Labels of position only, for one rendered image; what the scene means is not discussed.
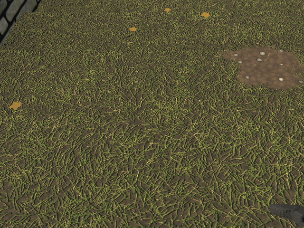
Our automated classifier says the right robot hand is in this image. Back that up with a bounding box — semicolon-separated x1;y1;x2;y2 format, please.
269;203;304;227

